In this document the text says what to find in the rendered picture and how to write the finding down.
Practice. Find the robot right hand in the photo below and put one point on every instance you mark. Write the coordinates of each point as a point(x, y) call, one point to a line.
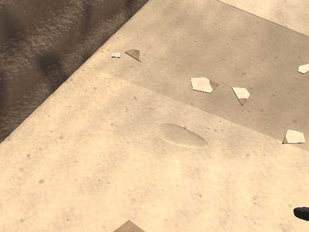
point(302, 213)

